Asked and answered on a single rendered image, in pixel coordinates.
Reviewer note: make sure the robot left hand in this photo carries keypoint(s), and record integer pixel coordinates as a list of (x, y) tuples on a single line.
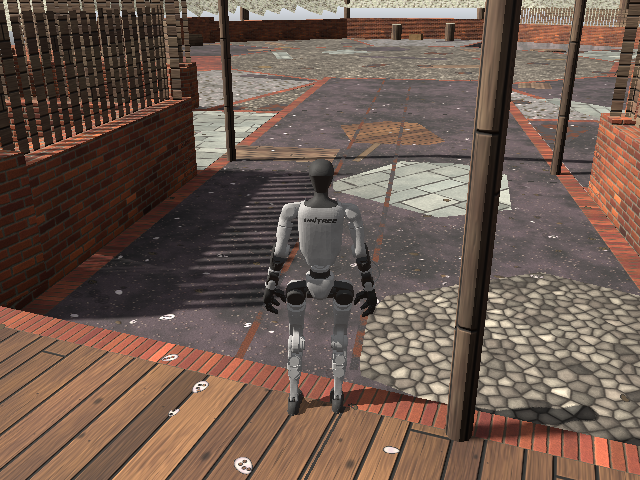
[(268, 298)]

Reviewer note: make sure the robot left forearm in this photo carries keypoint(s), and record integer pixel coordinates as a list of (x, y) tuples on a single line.
[(274, 270)]

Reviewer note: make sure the robot right forearm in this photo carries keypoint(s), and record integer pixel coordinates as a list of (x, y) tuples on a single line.
[(365, 271)]

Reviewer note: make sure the robot head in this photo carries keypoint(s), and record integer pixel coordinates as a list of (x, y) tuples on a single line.
[(321, 173)]

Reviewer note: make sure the humanoid robot torso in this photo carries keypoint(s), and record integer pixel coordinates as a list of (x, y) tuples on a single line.
[(320, 239)]

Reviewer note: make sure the robot right hand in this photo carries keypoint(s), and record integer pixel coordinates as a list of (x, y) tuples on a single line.
[(371, 301)]

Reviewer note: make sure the left robot upper arm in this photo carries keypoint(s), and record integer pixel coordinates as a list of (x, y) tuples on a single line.
[(288, 212)]

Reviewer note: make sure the right robot upper arm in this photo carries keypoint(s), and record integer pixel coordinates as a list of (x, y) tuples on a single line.
[(352, 213)]

